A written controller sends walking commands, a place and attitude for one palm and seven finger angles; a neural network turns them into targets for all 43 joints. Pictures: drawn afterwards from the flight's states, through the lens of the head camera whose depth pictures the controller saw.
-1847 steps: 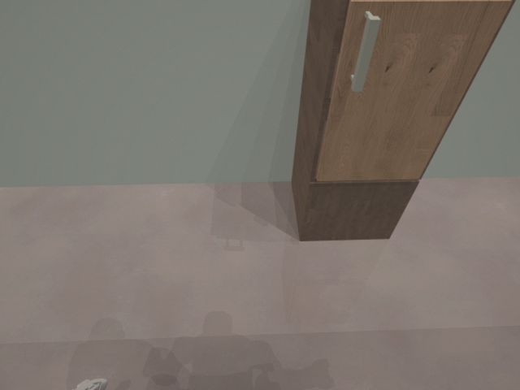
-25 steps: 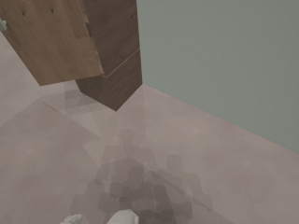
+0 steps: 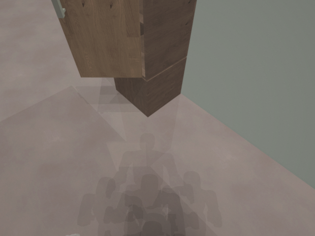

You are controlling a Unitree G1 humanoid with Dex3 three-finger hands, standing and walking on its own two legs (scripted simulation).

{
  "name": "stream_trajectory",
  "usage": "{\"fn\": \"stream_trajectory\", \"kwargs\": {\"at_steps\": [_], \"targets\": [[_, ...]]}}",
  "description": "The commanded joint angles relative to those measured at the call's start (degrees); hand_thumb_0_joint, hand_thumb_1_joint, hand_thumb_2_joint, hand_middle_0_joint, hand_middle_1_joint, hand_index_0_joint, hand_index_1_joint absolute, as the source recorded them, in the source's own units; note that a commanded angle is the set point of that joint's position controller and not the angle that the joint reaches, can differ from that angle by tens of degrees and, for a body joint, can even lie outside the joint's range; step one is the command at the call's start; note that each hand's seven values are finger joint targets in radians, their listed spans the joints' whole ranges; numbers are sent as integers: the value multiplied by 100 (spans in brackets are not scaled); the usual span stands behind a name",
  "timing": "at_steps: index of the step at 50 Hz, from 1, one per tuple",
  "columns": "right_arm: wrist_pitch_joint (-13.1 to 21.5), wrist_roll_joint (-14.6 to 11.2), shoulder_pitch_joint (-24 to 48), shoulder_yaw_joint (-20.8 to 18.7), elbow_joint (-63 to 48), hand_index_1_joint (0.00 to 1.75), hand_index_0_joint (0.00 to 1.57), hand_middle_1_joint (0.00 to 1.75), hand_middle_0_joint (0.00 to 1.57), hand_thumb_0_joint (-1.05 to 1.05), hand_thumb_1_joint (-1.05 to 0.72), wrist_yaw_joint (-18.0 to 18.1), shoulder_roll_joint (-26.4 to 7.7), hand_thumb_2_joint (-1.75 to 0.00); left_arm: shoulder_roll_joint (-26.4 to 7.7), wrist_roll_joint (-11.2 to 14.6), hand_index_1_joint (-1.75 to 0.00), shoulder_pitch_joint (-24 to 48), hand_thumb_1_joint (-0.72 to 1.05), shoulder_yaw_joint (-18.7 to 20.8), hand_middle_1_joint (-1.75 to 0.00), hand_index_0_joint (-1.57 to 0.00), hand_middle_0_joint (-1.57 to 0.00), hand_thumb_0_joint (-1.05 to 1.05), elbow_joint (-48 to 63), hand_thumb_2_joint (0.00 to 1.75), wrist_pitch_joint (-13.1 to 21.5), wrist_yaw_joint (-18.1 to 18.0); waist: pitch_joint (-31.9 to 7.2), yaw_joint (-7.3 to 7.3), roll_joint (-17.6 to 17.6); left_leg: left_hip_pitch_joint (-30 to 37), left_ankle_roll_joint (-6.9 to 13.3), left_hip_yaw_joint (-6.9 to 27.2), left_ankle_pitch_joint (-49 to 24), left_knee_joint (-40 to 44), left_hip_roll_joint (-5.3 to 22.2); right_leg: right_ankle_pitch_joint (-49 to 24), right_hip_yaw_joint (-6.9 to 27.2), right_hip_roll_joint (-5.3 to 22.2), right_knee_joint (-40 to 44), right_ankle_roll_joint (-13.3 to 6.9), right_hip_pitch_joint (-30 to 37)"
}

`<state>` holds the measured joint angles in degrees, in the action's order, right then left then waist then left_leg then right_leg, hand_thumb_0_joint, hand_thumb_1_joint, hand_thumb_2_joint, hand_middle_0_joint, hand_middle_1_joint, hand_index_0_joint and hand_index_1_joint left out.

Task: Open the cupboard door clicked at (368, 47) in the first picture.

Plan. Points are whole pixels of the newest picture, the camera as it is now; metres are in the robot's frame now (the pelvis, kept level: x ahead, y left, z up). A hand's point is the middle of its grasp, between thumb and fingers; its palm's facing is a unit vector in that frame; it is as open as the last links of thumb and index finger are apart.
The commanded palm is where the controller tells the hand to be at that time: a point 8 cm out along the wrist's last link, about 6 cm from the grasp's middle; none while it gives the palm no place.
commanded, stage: take the last steps up to it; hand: left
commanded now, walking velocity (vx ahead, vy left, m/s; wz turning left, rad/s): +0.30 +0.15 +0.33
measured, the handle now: out of the picture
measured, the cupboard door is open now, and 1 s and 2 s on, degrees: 48 48 48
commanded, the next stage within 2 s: come to a stop and stand still in 1.16 s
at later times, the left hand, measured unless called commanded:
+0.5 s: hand out of the picture +0.00 +0.24 -0.19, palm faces +0.24 -0.95 -0.18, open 7.4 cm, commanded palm none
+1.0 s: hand (78, 153) +0.38 +0.31 -0.16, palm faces +0.16 -0.97 -0.19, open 7.4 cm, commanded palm none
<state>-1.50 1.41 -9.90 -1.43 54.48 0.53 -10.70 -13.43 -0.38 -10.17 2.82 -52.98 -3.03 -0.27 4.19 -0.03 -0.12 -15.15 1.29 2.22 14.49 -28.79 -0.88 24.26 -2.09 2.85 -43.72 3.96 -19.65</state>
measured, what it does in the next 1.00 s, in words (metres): walks ahead: right foot, then left foot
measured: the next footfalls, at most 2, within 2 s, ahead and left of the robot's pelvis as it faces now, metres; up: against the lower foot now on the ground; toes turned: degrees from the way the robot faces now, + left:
right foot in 0.06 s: +0.03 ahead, -0.14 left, +0.00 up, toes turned -2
left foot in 0.44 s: +0.15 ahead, +0.19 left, +0.00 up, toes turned +15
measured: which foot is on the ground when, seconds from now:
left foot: down 0.00-0.06, up 0.08-0.42, down 0.44-0.92, up 0.94-1.00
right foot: up 0.00-0.04, down 0.06-0.46, up 0.48-0.88, down 0.90-1.00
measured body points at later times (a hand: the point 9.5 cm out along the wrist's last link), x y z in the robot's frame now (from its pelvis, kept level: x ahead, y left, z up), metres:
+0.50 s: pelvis +0.10 +0.07 -0.02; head +0.14 +0.10 +0.43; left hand -0.01 +0.29 -0.18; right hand +0.25 -0.16 -0.15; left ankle +0.12 +0.18 -0.74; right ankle +0.00 -0.12 -0.70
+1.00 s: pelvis +0.29 +0.12 -0.01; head +0.32 +0.11 +0.44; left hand +0.37 +0.36 -0.14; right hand +0.25 -0.12 -0.17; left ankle +0.16 +0.20 -0.67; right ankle +0.34 +0.04 -0.74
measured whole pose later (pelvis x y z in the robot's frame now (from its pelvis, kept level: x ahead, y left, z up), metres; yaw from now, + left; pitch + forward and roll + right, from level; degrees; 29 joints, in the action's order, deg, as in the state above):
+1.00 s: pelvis +0.29 +0.12 -0.01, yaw +10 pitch -1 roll +0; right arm 0.8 0.8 -22.4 -1.7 65.2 -0.1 -10.0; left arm -8.9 -0.6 -7.1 2.3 -53.6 2.9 0.5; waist 4.7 2.4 -1.6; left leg -15.0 1.4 -2.8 26.1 -59.9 -0.5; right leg 16.0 -8.6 1.8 -34.7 -3.4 -18.1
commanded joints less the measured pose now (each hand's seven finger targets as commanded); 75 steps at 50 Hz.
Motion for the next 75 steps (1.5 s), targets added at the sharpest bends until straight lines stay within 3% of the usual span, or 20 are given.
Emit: {"fn": "stream_trajectory", "kwargs": {"at_steps": [1, 2, 3, 4, 9, 17, 21, 23, 28, 41, 43, 44, 46, 49, 55, 61, 64, 66, 67, 75], "targets": [[66, -83, 92, -287, -293, 30, 20, 30, 20, 0, -90, 52, -923, -90, -570, -56, -30, -900, 90, 170, -30, -20, -20, 0, 54, 90, 279, -68, -778, -300, -154, -569, 253, 636, -265, -86, 661, -889, 207, 212, 2254, -128, 1814], [62, -124, 67, -237, -402, 30, 20, 30, 20, 0, -90, -3, -538, -90, -1088, -141, -30, -1063, 90, 286, -30, -20, -20, 0, 25, 90, 348, -90, -612, -364, 1409, -1717, -146, -90, 1439, -1264, -139, 60, 1947, 1553, 3044, -616, 2257], [20, -65, 299, -271, -566, 30, 20, 30, 20, 0, -90, -65, -724, -90, -1438, -140, -30, -1117, 90, 358, -30, -20, -20, 0, 123, 90, 337, -86, -282, -528, 1766, -2060, -213, -74, 2176, -2698, -161, 745, 2877, 2534, 3550, -1198, 1644], [10, -17, 444, -314, -601, 30, 20, 30, 20, 0, -90, -120, -827, -90, -1327, -104, -30, -952, 90, 345, -30, -20, -20, 0, 203, 90, 348, -90, 83, -455, 1163, -2325, -167, 210, 1718, -3428, 116, 1371, 2757, 2532, 3739, -1402, 1160], [17, -19, 310, -330, -290, 30, 20, 30, 20, 0, -90, -270, -620, -90, -612, -80, -30, -711, 90, 207, -30, -20, -20, 0, 73, 90, 620, -62, 91, -103, 1138, -2200, -387, -28, 234, -3567, 418, -1115, 782, 1636, 3378, -855, 1344], [156, -74, 943, -183, -481, 30, 20, 30, 20, 0, -90, -368, -306, -90, -908, -159, -30, -1399, 90, 302, -30, -20, -20, 0, -480, 90, 658, -30, -69, -432, 1189, -1539, -356, -712, 490, -1152, 308, -2423, 128, 1892, 2885, -872, 1937], [280, -21, -639, -264, -15, 30, 20, 30, 20, 0, -90, -249, -753, -90, -857, -109, -30, -1026, 90, 311, -30, -20, -20, 0, -473, 90, 586, 35, -580, 352, 404, 1267, -114, -1163, 132, 250, -55, -2598, -662, 1351, 1074, -454, 643], [329, 26, -2120, -510, 270, 30, 20, 30, 20, 0, -90, -50, -1750, -90, -209, -44, -30, -664, 90, 124, -30, -20, -20, 0, -26, 90, 521, 75, -1373, 862, -1935, 2655, 892, 2081, 59, 1126, 2104, 1219, -705, 165, -2211, -87, -1587], [475, 11, -815, -211, 61, 30, 20, 30, 20, 0, -90, 91, -843, -90, -81, -113, -30, -506, 90, 107, -30, -20, -20, 0, -254, 90, 418, 119, -236, 93, -650, 653, 881, 731, -599, 1599, 1663, -358, 57, 744, -2725, -305, -1502], [526, 53, -1451, -132, 652, 30, 20, 30, 20, 0, -90, 60, -721, -90, -39, -96, -30, 518, 90, 59, -30, -20, -20, 0, 225, 90, 405, 131, 155, 79, -307, 1168, 921, -62, -2280, 1482, 1501, -993, -359, 200, 397, -467, -646], [509, 28, -1417, -114, 729, 30, 20, 30, 20, 0, -90, 60, -723, -90, -184, -109, -30, -94, 90, 120, -30, -20, -20, 0, 58, 90, 471, 124, -72, -248, 11, 933, 703, -284, -2843, 533, 1254, -1188, -476, -40, 1065, -584, 492], [526, -27, -1325, -106, 717, 30, 20, 30, 20, 0, -90, 53, -728, -90, -361, -119, -30, -859, 90, 187, -30, -20, -20, 0, -162, 90, 528, 101, -387, -584, 272, 397, 482, -450, -2852, -447, 966, -1468, -272, 12, 1395, -710, 1703], [530, -120, -1440, -124, 448, 30, 20, 30, 20, 0, -90, 17, -501, -90, -1223, -64, -30, -1952, 90, 390, -30, -20, -20, 0, -455, 90, 595, 26, -1218, -712, 1716, -1726, -59, -724, 1911, -3755, -177, -1630, 3307, 2591, 2766, -1871, 3378], [412, -49, -619, -158, 419, 30, 20, 30, 20, 0, -90, -28, -409, -90, -496, -14, -30, -778, 90, 213, -30, -20, -20, 0, -151, 90, 587, -82, 119, -280, 444, -1998, -91, 22, 789, -4020, 632, -1180, 2007, 2028, 3262, -1517, 1254], [276, -22, -874, -94, 517, 30, 20, 30, 20, 0, -90, -137, 84, -90, -239, -65, -30, -835, 90, 183, -30, -20, -20, 0, -391, 90, 799, -25, -473, -11, 521, -1194, -390, -563, 64, -1993, 599, -3200, 314, 1335, 3171, -1279, 1201], [362, -45, -159, -111, 221, 30, 20, 30, 20, 0, -90, -209, -28, -90, -512, -87, -30, -1067, 90, 175, -30, -20, -20, 0, -712, 90, 743, -10, -257, -186, 977, -829, -299, -796, -209, -677, 296, -3205, 198, 1303, 2835, -1123, 1340], [429, -18, -600, -126, 377, 30, 20, 30, 20, 0, -90, -138, -245, -90, -407, -73, -30, -963, 90, 110, -30, -20, -20, 0, -764, 90, 634, -41, -117, 155, 727, 546, -228, -843, -844, 307, 188, -2781, -62, 913, 2059, -789, 538], [481, 11, -1372, -219, 513, 30, 20, 30, 20, 0, -90, 42, -1009, -90, 79, 28, -30, -1401, 90, -82, -30, -20, -20, 0, -729, 90, 556, -136, -1211, 268, -1028, 2055, 585, 903, -4563, 248, 1987, 120, -547, 108, 251, -231, -253], [393, -29, -1189, -169, 478, 30, 20, 30, 20, 0, -90, 145, -991, -90, 114, 62, -30, -1578, 90, -125, -30, -20, -20, 0, -786, 90, 460, -194, -1357, 175, -973, 1702, 985, 943, -5651, 497, 2359, 1288, -153, 87, -383, -177, 140], [124, -38, -330, -291, 203, 30, 20, 30, 20, 0, -90, 408, -1085, -90, -289, -59, -30, -1146, 90, 181, -30, -20, -20, 0, -472, 90, -67, -147, -933, 76, -409, 770, 1096, 447, -4615, 636, 2388, 518, 446, -23, -2329, -115, -625]]}}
